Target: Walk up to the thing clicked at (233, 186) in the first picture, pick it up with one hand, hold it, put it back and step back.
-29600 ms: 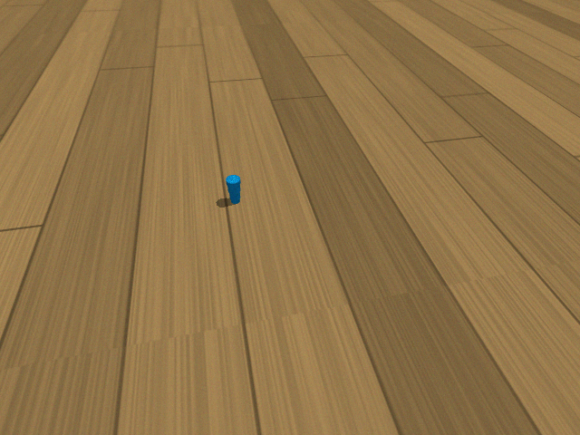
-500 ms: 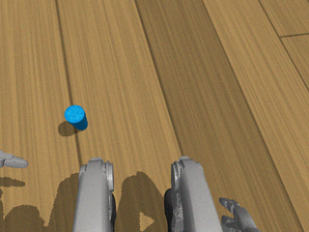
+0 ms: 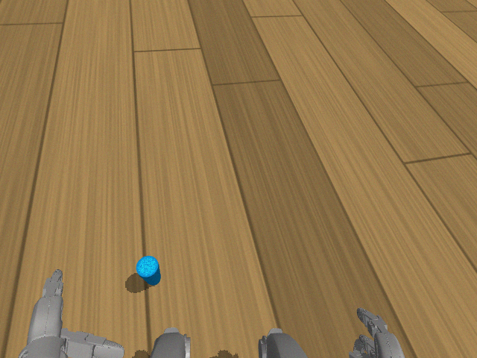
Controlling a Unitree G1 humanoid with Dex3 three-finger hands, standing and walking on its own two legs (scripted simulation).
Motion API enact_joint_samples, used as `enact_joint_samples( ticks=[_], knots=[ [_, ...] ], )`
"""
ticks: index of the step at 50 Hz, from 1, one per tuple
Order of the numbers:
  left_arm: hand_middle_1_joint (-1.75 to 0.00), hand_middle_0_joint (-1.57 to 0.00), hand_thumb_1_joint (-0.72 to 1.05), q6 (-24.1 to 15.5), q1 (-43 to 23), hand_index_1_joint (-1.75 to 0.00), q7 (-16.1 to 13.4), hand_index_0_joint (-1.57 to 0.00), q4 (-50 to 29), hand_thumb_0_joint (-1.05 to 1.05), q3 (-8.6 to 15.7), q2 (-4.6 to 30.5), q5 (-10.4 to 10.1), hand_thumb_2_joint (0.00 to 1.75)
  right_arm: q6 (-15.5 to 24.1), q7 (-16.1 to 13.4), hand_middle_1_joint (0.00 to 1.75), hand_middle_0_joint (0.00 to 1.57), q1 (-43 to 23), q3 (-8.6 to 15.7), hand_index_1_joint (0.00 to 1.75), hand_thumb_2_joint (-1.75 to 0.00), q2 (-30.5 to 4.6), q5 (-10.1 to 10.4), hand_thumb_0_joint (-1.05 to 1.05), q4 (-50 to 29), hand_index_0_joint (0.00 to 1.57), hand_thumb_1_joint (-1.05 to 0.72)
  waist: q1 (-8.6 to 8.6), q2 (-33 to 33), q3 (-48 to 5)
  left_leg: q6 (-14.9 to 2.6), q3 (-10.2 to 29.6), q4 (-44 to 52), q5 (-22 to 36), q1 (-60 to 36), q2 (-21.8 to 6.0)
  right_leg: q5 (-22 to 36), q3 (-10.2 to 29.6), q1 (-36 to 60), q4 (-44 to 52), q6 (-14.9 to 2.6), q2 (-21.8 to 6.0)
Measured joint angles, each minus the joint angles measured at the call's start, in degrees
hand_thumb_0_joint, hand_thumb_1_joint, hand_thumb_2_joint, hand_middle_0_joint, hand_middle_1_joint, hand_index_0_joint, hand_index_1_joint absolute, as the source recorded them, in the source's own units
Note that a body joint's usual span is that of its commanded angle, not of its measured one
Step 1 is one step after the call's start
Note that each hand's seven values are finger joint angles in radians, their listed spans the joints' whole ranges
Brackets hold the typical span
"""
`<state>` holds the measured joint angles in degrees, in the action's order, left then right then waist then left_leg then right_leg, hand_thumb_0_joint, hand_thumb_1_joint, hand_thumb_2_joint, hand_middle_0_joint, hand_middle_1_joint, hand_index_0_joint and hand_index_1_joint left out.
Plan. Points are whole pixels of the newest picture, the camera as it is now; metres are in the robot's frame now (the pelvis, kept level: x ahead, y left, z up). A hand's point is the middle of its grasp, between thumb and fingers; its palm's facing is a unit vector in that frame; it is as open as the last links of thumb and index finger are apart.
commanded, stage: home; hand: left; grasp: from the side
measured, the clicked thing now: (150, 272) +0.46 +0.24 -0.58
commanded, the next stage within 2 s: stand in 1.94 s
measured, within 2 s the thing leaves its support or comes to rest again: neither
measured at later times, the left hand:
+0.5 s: hand (82, 350) +0.19 +0.20 +0.01, palm faces +0.15 -0.95 -0.29, open 17.4 cm
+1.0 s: hand (87, 347) +0.19 +0.19 +0.02, palm faces +0.12 -0.95 -0.29, open 17.6 cm
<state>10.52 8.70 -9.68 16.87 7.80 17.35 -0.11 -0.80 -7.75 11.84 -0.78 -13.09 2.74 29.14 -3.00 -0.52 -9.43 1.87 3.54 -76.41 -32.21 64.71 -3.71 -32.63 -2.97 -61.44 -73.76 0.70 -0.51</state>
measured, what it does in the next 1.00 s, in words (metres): rises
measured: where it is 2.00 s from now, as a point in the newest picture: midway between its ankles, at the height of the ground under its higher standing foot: outside the picture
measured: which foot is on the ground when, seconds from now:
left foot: down 0.00-1.00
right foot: down 0.00-1.00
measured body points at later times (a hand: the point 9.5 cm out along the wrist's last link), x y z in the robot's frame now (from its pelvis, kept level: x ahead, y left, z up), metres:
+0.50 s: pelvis +0.03 +0.01 +0.07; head +0.05 +0.02 +0.52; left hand +0.18 +0.25 +0.04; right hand +0.21 -0.22 +0.01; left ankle +0.04 +0.13 -0.61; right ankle +0.03 -0.13 -0.61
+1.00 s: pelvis +0.03 +0.00 +0.07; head +0.05 +0.01 +0.52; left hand +0.18 +0.24 +0.04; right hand +0.19 -0.23 +0.00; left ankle +0.04 +0.13 -0.61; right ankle +0.03 -0.13 -0.61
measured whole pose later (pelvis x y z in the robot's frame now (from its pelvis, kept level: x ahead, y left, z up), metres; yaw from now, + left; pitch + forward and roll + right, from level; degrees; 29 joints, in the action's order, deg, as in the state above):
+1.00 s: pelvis +0.03 +0.00 +0.07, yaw +1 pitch +7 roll -2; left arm 16.3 26.6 -8.1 -0.7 -0.4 12.1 -0.6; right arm 6.4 -10.8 16.4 -1.9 -11.3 0.7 29.0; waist -1.4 -1.8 -6.0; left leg 1.4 2.0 -55.1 -26.5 36.1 -3.2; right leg -26.5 -2.6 -32.7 -51.9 1.2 -1.0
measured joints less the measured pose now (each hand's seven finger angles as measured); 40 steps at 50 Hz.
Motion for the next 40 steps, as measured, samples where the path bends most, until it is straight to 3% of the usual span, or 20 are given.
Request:
enact_joint_samples(
  ticks=[10, 16, 27, 40],
  knots=[
    [-0.06, -0.07, -0.51, 5.43, 12.56, -0.06, -1.46, -0.06, -12.39, -0.01, -5.99, -3.92, -1.07, 0.07, 2.20, -2.92, 0.30, 0.20, 4.98, -0.32, 0.30, -0.90, 1.14, -0.32, 0.01, -1.11, 0.20, -0.90, -0.01, -1.37, -0.04, -0.57, -1.22, 13.46, 3.11, -17.64, 0.17, 3.67, 0.39, 17.76, 14.16, 0.53, -0.18],
    [-0.06, -0.07, -0.50, 6.47, 18.03, -0.06, -0.87, -0.06, -19.04, -0.01, -8.47, -5.06, -1.16, 0.07, 3.93, -3.64, 0.30, 0.20, 5.20, -0.64, 0.30, -0.90, 1.59, -0.81, 0.01, -2.15, 0.20, -0.90, 0.74, -2.12, 0.10, -0.88, -1.67, 17.38, 3.98, -23.45, 0.43, 4.72, 0.60, 23.65, 18.36, 0.87, -0.43],
    [-0.06, -0.06, -0.53, 6.50, 19.16, -0.06, 0.78, -0.05, -19.08, -0.01, -8.21, -5.14, -0.57, 0.06, 6.58, -3.44, 0.30, 0.21, 3.02, -1.20, 0.30, -0.90, 1.95, -1.87, 0.01, -2.46, 0.20, -0.89, 2.04, -1.11, 2.35, -0.78, -1.40, 19.44, 4.84, -26.57, 0.79, 5.35, 0.23, 26.94, 20.31, 0.85, -0.74],
    [-0.06, -0.06, -0.55, 6.11, 17.81, -0.05, 1.33, -0.05, -18.13, -0.01, -8.29, -5.24, -0.46, 0.05, 7.23, -3.19, 0.30, 0.21, 4.02, -1.26, 0.30, -0.90, 1.74, -2.05, 0.01, -0.71, 0.20, -0.90, 1.54, -1.17, 2.86, -0.66, -1.44, 20.87, 5.31, -28.43, 0.66, 5.89, 0.23, 28.78, 21.81, 0.75, -0.58]
  ],
)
